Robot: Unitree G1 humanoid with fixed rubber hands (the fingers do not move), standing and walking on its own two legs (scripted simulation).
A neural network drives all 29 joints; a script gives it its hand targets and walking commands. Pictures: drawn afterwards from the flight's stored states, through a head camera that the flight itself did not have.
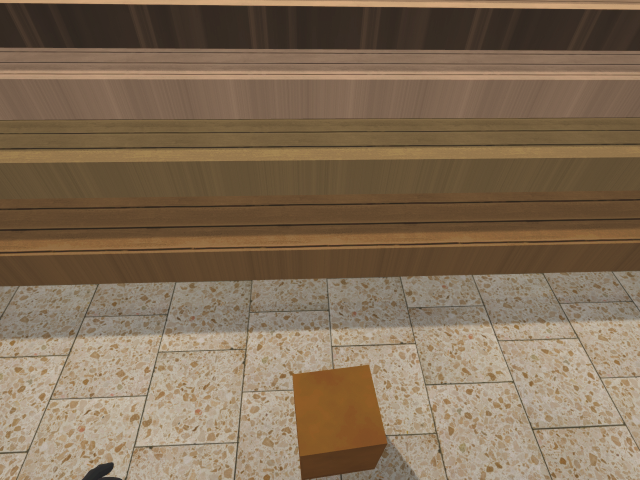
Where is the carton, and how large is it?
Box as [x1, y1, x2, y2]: [292, 365, 386, 479]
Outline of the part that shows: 368,365 292,374 301,479 374,468 386,444 386,439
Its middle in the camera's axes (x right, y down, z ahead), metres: +0.04 +0.50 +1.08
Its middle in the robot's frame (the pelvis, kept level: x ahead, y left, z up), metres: +0.42 -0.03 -0.66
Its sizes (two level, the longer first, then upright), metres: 0.210 0.200 0.250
